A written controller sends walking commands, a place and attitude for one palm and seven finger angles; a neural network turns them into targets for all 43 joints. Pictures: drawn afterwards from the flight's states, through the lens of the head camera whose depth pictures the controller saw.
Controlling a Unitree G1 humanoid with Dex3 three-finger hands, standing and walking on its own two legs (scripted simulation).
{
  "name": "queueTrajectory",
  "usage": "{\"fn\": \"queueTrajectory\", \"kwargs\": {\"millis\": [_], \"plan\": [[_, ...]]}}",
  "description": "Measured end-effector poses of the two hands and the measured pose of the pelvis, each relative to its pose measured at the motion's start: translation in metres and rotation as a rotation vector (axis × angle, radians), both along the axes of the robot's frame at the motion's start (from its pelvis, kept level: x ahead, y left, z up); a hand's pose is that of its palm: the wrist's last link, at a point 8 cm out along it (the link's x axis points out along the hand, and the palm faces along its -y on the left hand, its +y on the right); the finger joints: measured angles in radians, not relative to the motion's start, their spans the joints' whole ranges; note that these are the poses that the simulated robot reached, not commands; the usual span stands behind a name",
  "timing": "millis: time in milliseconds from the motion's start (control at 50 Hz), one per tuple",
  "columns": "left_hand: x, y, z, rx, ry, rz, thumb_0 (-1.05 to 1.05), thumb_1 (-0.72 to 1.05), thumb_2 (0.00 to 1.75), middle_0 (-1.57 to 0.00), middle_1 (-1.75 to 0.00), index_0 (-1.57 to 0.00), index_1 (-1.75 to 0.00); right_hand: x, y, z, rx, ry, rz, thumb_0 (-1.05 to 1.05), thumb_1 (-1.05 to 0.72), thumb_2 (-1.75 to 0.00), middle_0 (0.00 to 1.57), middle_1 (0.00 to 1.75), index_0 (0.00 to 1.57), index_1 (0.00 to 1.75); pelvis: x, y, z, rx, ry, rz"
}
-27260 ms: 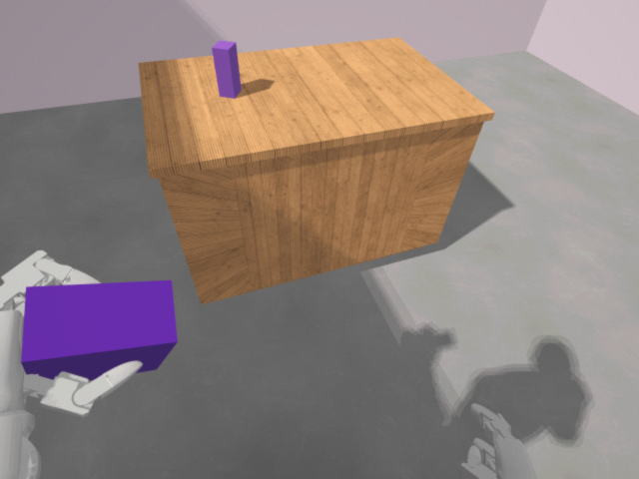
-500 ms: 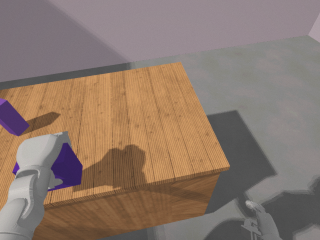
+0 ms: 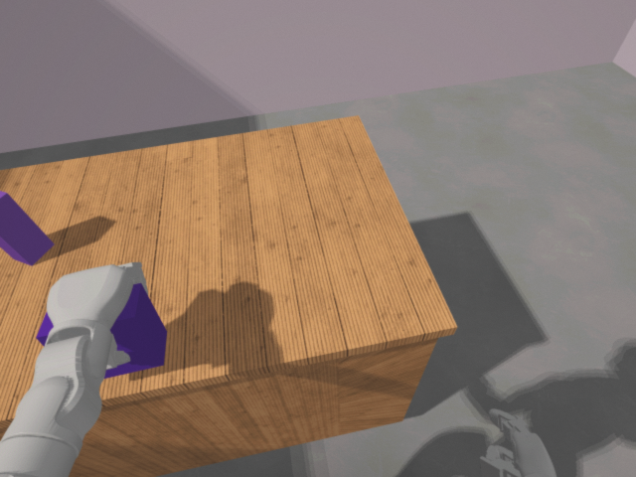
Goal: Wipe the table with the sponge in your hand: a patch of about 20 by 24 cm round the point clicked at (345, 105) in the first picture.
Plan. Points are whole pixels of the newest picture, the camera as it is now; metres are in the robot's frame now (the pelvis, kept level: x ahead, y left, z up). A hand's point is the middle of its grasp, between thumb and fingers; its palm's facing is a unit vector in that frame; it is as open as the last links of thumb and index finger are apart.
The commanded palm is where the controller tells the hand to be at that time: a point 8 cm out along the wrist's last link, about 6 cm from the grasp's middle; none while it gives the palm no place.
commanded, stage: move the sponge above the wiping area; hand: left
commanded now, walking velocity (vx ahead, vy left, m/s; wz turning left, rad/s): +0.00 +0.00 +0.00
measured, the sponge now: (114, 341) +0.25 +0.33 -0.01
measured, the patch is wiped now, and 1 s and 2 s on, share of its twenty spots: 0.00 0.00 0.00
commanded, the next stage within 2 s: none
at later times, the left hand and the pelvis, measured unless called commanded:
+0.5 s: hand (124, 319) +0.27 +0.32 +0.02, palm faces -0.15 -0.06 -0.99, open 9.9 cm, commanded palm +0.26 +0.33 +0.10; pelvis +0.00 +0.00 +0.00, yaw -1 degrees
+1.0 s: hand (132, 313) +0.28 +0.30 +0.03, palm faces -0.10 -0.02 -1.00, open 9.9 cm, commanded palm +0.27 +0.32 +0.10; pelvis +0.00 +0.00 +0.00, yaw +0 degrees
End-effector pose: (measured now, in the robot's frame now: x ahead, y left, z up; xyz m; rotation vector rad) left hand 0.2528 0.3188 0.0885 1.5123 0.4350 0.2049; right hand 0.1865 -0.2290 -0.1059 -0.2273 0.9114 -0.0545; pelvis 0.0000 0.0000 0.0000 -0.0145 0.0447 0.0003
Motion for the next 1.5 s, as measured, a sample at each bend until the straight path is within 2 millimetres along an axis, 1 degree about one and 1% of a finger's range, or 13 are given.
{"fn": "queueTrajectory", "kwargs": {"millis": [140,280,380,480,580,720,940,1040,1160,1260,1360,1440,1500], "plan": [[0.014,-0.008,0.003,0.026,-0.045,-0.102,0.00,-0.48,1.04,-0.74,-1.34,-0.76,-1.35,-0.005,-0.010,0.002,-0.032,0.003,-0.020,0.01,-0.91,-0.90,0.20,0.30,0.20,0.30,0.001,-0.005,-0.001,-0.002,0.012,-0.006],[0.021,0.012,0.016,0.056,-0.073,-0.016,0.00,-0.48,1.04,-0.74,-1.34,-0.75,-1.35,-0.014,-0.020,-0.003,-0.016,0.023,-0.068,0.01,-0.91,-0.90,0.20,0.30,0.20,0.30,0.003,-0.006,-0.001,0.000,0.024,-0.017],[0.014,0.018,0.000,0.024,0.014,0.023,0.00,-0.48,1.04,-0.74,-1.35,-0.75,-1.35,-0.019,-0.024,-0.005,-0.022,0.040,-0.075,0.01,-0.91,-0.90,0.20,0.30,0.20,0.30,0.004,-0.005,-0.001,-0.001,0.031,-0.013],[0.008,-0.001,-0.012,-0.013,0.021,-0.078,0.00,-0.48,1.04,-0.74,-1.34,-0.75,-1.35,-0.020,-0.025,-0.004,-0.046,0.043,-0.067,0.01,-0.91,-0.90,0.20,0.30,0.20,0.30,0.005,-0.004,-0.002,-0.004,0.028,-0.011],[0.010,-0.012,0.002,0.028,-0.085,-0.150,0.00,-0.48,1.04,-0.74,-1.34,-0.75,-1.35,-0.016,-0.020,-0.004,-0.040,0.032,-0.060,0.01,-0.91,-0.90,0.20,0.30,0.20,0.30,0.004,-0.003,-0.002,-0.004,0.024,-0.009],[0.015,0.012,0.025,0.067,-0.133,0.013,0.00,-0.48,1.04,-0.74,-1.34,-0.75,-1.35,-0.004,-0.006,-0.003,0.020,0.001,-0.052,0.01,-0.91,-0.90,0.20,0.30,0.20,0.30,0.003,-0.003,-0.001,-0.001,0.017,-0.006],[0.007,-0.011,-0.016,-0.025,0.035,-0.104,0.00,-0.48,1.04,-0.74,-1.34,-0.75,-1.35,-0.001,-0.005,0.003,-0.021,-0.010,-0.006,0.01,-0.91,-0.90,0.20,0.30,0.20,0.30,0.001,-0.002,-0.001,-0.002,0.011,-0.001],[0.015,-0.017,0.009,0.051,-0.111,-0.171,0.00,-0.48,1.04,-0.74,-1.34,-0.76,-1.35,-0.005,-0.008,0.000,-0.029,0.008,-0.022,0.01,-0.91,-0.90,0.20,0.30,0.20,0.30,0.002,-0.003,-0.002,-0.003,0.016,-0.007],[0.018,0.011,0.034,0.075,-0.165,0.010,0.00,-0.48,1.04,-0.74,-1.34,-0.75,-1.35,-0.008,-0.009,-0.004,0.019,0.019,-0.061,0.01,-0.91,-0.90,0.20,0.30,0.20,0.30,0.005,-0.002,-0.001,-0.002,0.015,-0.016],[0.006,0.018,0.005,0.015,0.021,0.088,0.00,-0.48,1.04,-0.74,-1.35,-0.75,-1.36,-0.008,-0.011,-0.004,0.022,0.011,-0.054,0.01,-0.91,-0.90,0.20,0.30,0.20,0.30,0.004,-0.002,-0.001,-0.001,0.012,-0.008],[-0.002,-0.009,-0.022,-0.056,0.077,-0.074,0.00,-0.48,1.04,-0.74,-1.35,-0.75,-1.35,-0.007,-0.014,0.000,-0.037,0.011,-0.022,0.01,-0.91,-0.90,0.20,0.30,0.20,0.30,0.002,-0.002,-0.001,-0.003,0.008,-0.004],[0.003,-0.024,-0.005,0.009,-0.060,-0.207,0.00,-0.48,1.04,-0.74,-1.34,-0.76,-1.35,-0.006,-0.013,0.001,-0.058,0.011,-0.016,0.01,-0.91,-0.90,0.20,0.30,0.20,0.30,0.002,-0.004,-0.002,-0.004,0.008,-0.005],[0.011,-0.014,0.018,0.075,-0.165,-0.172,0.00,-0.48,1.04,-0.74,-1.34,-0.76,-1.35,-0.004,-0.010,0.000,-0.035,0.009,-0.030,0.01,-0.91,-0.90,0.20,0.30,0.20,0.30,0.002,-0.004,-0.002,-0.003,0.011,-0.008]]}}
